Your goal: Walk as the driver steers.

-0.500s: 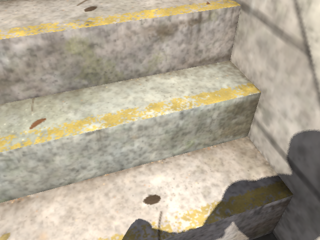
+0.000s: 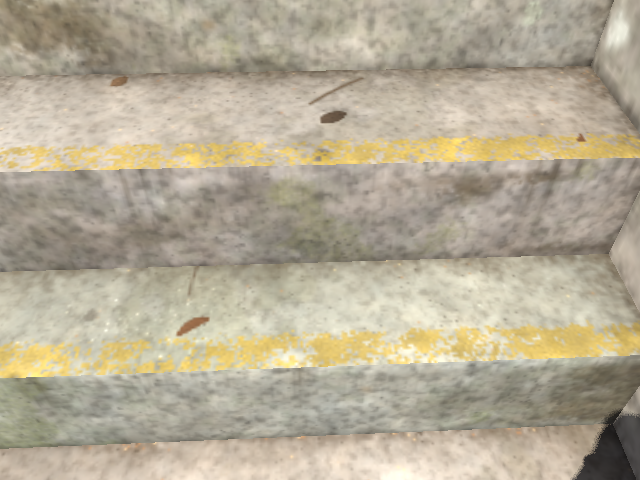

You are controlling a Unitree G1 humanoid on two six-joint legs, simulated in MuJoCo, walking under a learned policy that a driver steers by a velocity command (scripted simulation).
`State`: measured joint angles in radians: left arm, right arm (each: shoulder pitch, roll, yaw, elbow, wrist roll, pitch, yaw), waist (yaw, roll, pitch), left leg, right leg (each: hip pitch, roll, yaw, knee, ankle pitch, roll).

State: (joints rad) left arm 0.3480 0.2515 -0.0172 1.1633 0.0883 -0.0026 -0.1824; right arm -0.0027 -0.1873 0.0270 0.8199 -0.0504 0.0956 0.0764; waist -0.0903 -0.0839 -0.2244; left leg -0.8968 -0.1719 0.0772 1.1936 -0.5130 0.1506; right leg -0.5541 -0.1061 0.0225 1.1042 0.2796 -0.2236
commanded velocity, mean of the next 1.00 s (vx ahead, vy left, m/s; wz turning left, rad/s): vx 0.50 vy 0.00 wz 0.22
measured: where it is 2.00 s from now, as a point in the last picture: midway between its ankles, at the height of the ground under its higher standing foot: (370, 152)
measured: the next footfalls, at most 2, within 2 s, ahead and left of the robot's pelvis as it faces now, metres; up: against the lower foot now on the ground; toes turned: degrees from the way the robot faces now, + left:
right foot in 0.38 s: +0.10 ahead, -0.18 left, +0.00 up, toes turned +9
left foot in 0.76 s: +0.37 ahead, +0.13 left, +0.23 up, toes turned +20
